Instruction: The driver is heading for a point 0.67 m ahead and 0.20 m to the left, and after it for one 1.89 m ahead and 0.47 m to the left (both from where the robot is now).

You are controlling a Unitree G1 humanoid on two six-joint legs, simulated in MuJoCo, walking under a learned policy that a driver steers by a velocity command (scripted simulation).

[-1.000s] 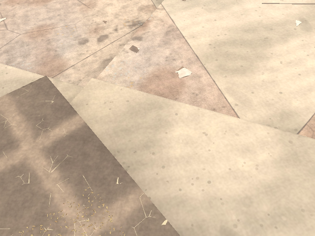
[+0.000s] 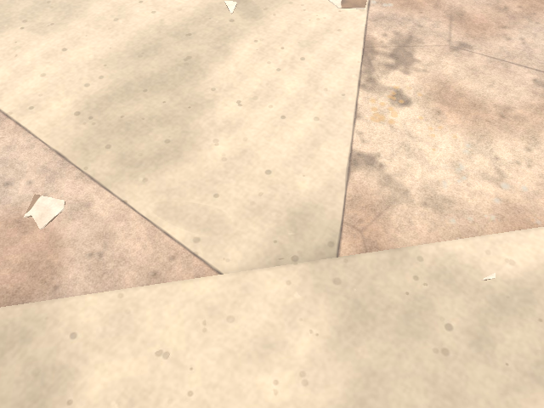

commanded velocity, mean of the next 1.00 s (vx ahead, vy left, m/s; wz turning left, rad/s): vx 0.46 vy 0.00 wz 0.42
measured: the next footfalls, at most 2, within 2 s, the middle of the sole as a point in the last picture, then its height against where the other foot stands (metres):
left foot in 0.34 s outside the picture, level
right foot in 0.80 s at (238, 290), level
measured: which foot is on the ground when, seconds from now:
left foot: up 0.00-0.32, down 0.34-0.82, up 0.84-1.00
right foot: down 0.00-0.36, up 0.38-0.78, down 0.80-1.00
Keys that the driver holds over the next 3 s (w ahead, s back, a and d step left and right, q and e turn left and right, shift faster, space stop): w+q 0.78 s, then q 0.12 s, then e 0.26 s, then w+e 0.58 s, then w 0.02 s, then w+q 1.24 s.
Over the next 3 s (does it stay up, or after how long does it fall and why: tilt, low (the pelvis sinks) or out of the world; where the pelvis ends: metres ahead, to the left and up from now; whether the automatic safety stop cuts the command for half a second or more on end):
stays up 1.51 0.20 -0.03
